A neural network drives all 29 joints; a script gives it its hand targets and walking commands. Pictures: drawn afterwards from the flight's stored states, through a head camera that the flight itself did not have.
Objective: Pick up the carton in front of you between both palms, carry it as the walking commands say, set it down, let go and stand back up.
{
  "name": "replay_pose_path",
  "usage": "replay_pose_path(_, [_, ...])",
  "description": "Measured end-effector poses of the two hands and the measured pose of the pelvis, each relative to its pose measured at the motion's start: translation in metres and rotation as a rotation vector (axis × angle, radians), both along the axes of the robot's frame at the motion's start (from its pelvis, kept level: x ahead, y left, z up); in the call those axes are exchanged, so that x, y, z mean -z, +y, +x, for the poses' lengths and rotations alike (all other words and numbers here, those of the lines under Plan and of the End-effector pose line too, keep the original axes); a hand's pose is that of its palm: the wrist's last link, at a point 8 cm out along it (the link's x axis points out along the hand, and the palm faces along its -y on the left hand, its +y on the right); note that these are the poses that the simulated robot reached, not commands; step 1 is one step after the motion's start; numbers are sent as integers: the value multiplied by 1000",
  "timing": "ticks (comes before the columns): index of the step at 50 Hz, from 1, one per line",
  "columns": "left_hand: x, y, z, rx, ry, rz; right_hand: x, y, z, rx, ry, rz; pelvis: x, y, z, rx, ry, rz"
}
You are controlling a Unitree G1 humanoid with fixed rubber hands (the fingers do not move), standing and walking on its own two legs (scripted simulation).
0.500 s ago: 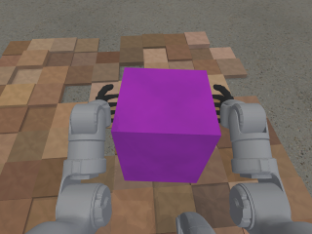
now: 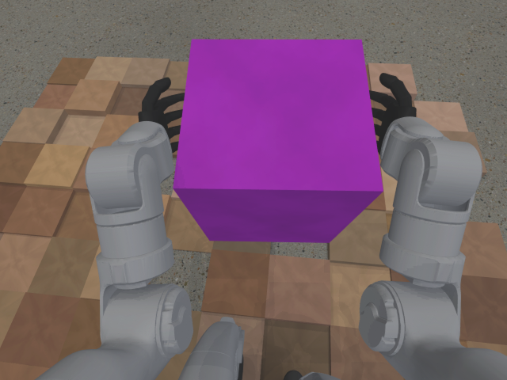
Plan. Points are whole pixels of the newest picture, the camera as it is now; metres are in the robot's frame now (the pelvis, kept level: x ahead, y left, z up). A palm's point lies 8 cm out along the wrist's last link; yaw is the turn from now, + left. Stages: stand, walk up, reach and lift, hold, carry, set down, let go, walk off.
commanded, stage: carry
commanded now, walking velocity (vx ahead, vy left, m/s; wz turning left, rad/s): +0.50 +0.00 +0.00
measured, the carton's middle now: (272, 158) +0.40 +0.03 +0.08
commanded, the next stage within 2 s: none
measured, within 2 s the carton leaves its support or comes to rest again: neither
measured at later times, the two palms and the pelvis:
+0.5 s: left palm (234, 4) +0.74 +0.13 +0.12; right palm (393, 14) +0.72 -0.17 +0.11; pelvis +0.36 +0.01 +0.00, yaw -1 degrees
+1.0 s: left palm out of the picture +1.11 +0.16 +0.18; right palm out of the picture +1.11 -0.14 +0.18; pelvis +0.73 +0.00 -0.02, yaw +0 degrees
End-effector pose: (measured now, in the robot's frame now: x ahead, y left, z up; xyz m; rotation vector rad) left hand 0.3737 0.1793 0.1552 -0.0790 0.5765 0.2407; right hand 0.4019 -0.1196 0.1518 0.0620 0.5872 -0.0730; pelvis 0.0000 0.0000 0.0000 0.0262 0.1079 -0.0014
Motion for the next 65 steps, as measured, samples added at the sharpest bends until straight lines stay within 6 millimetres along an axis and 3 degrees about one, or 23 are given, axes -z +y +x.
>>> replay_pose_path(5, [-22,0,83,48,14,17,-20,-1,70,24,10,-26,-1,14,82,6,-17,-20])
replay_pose_path(9, [-19,0,153,107,52,17,-24,-2,127,47,47,-80,7,24,153,5,-41,4])
replay_pose_path(16, [13,-27,248,195,224,23,13,-27,193,111,223,-94,-7,32,239,16,-20,-21])
replay_pose_path(22, [35,-46,323,198,230,8,33,-46,266,128,229,-87,-10,20,316,15,-18,-15])
replay_pose_path(27, [35,-48,391,140,152,48,38,-50,356,70,146,-54,3,0,395,23,-38,-26])
replay_pose_path(31, [40,-41,432,90,164,52,40,-42,418,21,156,-45,-6,-12,441,22,-27,-29])
replay_pose_path(34, [34,-32,461,44,160,31,31,-32,461,-8,152,-40,-16,-19,477,18,-17,-9])
replay_pose_path(38, [8,-22,515,5,84,18,7,-21,520,-21,79,-18,-22,-21,531,11,-10,-1])
replay_pose_path(43, [-28,-14,602,18,-16,18,-28,-14,601,-11,-21,-26,-14,-13,619,-3,-27,-18])
replay_pose_path(47, [-39,-12,684,74,-47,33,-43,-14,670,6,-55,-79,13,-4,696,-11,-41,-6])
replay_pose_path(57, [0,-65,836,199,188,16,0,-64,778,128,187,-82,5,0,816,13,-10,-15])
replay_pose_path(61, [24,-82,892,202,227,2,24,-81,829,151,228,-71,4,-10,875,18,-8,-17])
replay_pose_path(65, [44,-97,952,188,206,7,45,-97,895,135,206,-71,17,-29,942,20,-20,-12])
